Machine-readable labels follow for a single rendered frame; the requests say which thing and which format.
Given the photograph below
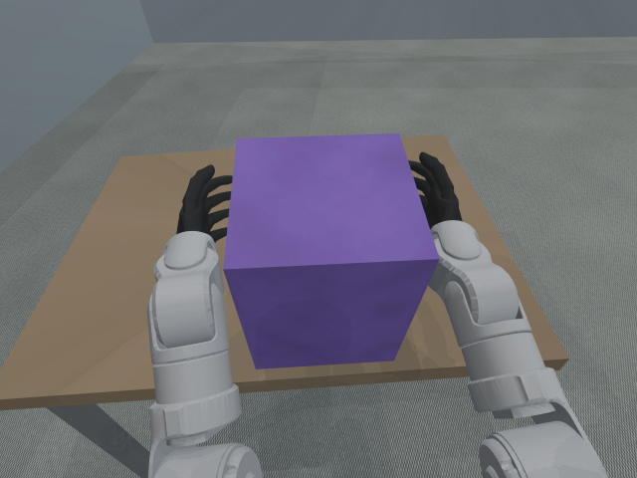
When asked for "table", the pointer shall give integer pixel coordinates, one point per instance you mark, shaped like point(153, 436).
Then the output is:
point(87, 340)

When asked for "right robot hand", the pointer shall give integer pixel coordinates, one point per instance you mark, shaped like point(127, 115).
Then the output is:
point(440, 202)

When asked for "robot right forearm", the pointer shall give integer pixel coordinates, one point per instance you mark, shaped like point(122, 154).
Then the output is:
point(508, 376)

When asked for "robot left forearm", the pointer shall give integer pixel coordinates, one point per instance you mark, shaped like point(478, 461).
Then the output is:
point(188, 336)

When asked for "robot left upper arm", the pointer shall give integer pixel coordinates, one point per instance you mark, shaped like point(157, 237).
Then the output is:
point(230, 460)

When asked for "left robot hand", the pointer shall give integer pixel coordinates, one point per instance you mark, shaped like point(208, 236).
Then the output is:
point(194, 215)

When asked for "carton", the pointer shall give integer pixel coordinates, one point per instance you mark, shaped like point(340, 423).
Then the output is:
point(328, 250)

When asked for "robot right upper arm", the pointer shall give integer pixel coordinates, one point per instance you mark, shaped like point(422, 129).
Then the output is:
point(546, 450)

